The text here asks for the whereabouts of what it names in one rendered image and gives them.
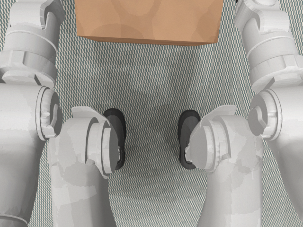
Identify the robot right shin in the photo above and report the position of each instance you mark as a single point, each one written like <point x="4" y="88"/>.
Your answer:
<point x="221" y="110"/>

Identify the robot left upper arm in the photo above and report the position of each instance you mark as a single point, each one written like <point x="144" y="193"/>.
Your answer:
<point x="29" y="116"/>

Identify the robot right foot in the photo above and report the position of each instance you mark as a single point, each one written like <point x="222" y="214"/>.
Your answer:
<point x="187" y="122"/>

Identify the carton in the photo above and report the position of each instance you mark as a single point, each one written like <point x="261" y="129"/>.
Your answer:
<point x="163" y="22"/>

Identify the robot right forearm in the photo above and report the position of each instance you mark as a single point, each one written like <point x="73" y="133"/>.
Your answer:
<point x="269" y="44"/>

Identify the robot left forearm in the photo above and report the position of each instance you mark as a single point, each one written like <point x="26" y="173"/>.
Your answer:
<point x="31" y="43"/>

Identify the robot right upper arm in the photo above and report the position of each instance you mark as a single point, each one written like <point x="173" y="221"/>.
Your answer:
<point x="276" y="115"/>

